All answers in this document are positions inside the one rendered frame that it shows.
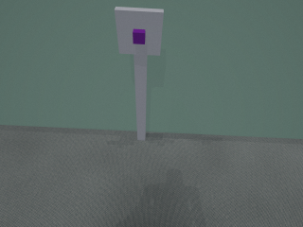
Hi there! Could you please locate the button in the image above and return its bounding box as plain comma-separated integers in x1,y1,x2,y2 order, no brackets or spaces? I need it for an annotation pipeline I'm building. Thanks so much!
133,28,146,44

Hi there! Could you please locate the panel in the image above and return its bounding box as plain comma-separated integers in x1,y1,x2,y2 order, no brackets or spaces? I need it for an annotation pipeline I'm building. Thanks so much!
115,7,164,141

